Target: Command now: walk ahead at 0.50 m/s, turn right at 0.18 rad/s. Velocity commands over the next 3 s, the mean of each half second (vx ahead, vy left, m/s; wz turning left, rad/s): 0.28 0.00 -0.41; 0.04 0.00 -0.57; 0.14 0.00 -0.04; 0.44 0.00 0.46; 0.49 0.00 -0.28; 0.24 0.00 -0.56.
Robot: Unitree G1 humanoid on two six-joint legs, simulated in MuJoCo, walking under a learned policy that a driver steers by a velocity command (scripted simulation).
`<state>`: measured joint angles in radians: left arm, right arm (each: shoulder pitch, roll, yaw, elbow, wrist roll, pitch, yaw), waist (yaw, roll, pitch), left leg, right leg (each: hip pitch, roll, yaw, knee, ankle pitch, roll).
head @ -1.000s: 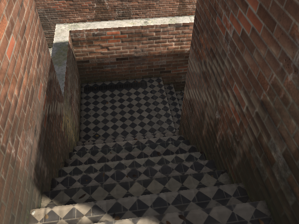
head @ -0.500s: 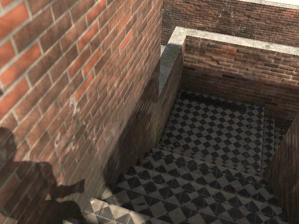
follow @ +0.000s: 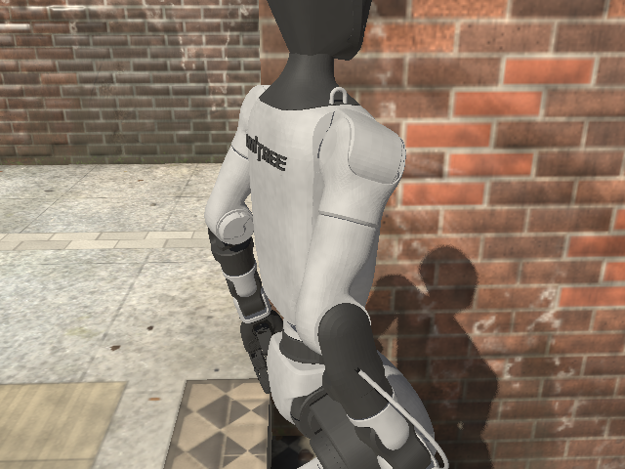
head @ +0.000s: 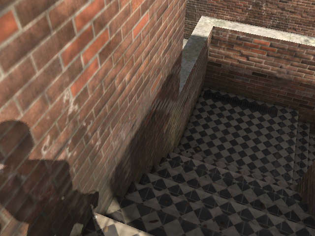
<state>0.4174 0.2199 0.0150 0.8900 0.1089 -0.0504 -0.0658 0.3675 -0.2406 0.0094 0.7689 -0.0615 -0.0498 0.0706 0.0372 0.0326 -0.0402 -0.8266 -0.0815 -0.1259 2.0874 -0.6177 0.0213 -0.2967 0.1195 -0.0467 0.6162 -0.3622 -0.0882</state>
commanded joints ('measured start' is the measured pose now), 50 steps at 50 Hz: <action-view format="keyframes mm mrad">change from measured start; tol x32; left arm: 1 66 -5 1 18 46 -45 -4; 50 142 99 77 -194 -74 49 -8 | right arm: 1 73 -3 36 -71 -17 -11 24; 10 -358 -48 46 -124 -63 13 34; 18 389 -194 -86 -8 -59 -4 -30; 23 -109 -238 -86 -98 -25 -18 -8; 50 -105 -95 -86 19 -67 -50 -161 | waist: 1 -36 174 109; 16 -71 -10 127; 19 36 248 -408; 26 76 -27 53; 50 41 -5 -102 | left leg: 1 -818 225 -117 -413 513 -80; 5 183 218 141 -657 1052 -52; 9 -187 174 55 -1281 1153 -64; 16 639 179 124 -2080 1172 23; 17 1026 209 189 -1979 1181 71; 19 1508 601 5 -1335 2188 468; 24 437 484 108 -1705 1054 295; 28 464 455 51 -1747 530 197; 47 662 554 224 -1889 -54 129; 50 254 417 350 -1548 -101 36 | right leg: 1 378 -410 479 -43 640 -249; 5 -675 -106 300 -65 102 -226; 9 23 -122 363 333 174 -147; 16 -210 -82 493 608 127 -97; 19 -829 43 140 1573 -538 111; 30 -829 -188 159 1034 360 174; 44 -554 -154 -55 276 144 57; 50 323 -84 -34 -34 214 55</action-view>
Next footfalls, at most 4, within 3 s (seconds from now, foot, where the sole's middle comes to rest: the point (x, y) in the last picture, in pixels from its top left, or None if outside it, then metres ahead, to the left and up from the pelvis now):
0.34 left None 0.31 0.11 -0.96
1.00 right None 0.21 -0.13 -0.96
1.72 left None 0.35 0.17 -0.96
2.14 right None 0.52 -0.03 -1.17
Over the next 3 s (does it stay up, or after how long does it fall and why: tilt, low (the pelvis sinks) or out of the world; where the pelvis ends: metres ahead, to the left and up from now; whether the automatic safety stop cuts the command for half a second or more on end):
stays up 0.85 -0.08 -0.73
